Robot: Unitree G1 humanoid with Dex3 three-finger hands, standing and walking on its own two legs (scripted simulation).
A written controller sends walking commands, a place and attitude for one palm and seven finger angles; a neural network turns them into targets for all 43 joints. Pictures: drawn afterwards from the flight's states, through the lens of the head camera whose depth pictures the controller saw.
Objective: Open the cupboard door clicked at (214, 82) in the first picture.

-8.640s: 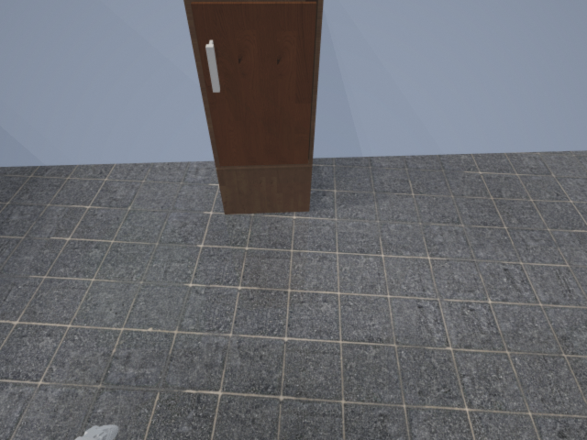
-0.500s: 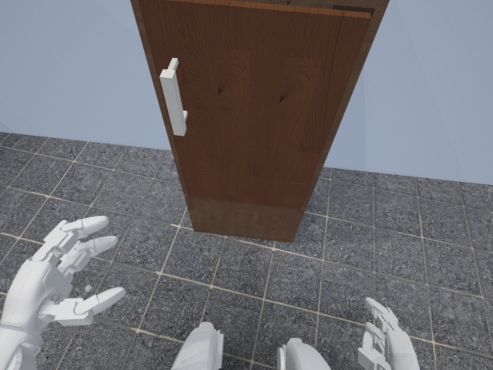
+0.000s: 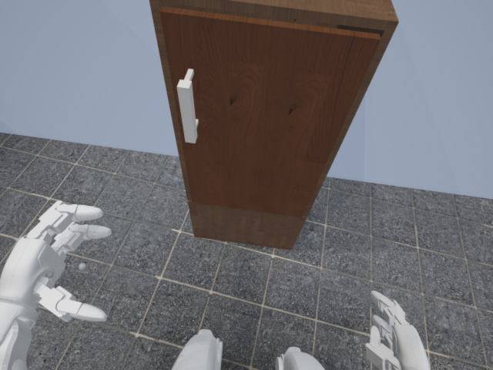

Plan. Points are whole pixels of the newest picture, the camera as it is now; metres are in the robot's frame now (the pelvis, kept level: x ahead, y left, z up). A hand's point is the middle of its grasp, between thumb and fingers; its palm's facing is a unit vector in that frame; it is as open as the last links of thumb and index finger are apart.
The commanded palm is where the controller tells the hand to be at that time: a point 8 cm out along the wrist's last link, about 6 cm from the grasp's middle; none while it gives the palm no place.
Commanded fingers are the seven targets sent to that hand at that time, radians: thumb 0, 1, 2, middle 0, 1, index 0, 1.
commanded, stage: raise the hand with hooked fingers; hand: left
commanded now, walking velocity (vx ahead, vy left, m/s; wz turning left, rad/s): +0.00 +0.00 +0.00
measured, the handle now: (190, 107) +0.59 +0.16 +0.05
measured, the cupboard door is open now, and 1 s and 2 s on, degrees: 0 0 0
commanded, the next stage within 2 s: move the hooked fingers beside the handle in 0.80 s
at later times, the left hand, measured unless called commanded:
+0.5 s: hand (82, 233) +0.29 +0.26 +0.06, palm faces -0.09 -1.00 -0.05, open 13.9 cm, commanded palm +0.27 +0.32 +0.06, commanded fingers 0.00 -0.50 0.30 -0.30 -1.20 -0.30 -1.20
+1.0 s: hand (84, 231) +0.30 +0.26 +0.06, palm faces -0.06 -1.00 -0.04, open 13.9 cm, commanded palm +0.29 +0.31 +0.06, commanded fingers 0.00 -0.50 0.30 -0.30 -1.20 -0.30 -1.20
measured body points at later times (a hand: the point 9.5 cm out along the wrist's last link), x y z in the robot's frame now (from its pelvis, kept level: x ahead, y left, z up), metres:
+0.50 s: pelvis +0.00 +0.00 +0.01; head +0.08 +0.02 +0.45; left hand +0.29 +0.32 +0.06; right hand +0.15 -0.26 -0.07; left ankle +0.04 +0.09 -0.65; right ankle +0.01 -0.12 -0.65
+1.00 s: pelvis +0.01 -0.01 +0.00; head +0.08 +0.01 +0.45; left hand +0.29 +0.32 +0.06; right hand +0.17 -0.25 -0.07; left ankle +0.04 +0.09 -0.65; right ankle +0.01 -0.12 -0.65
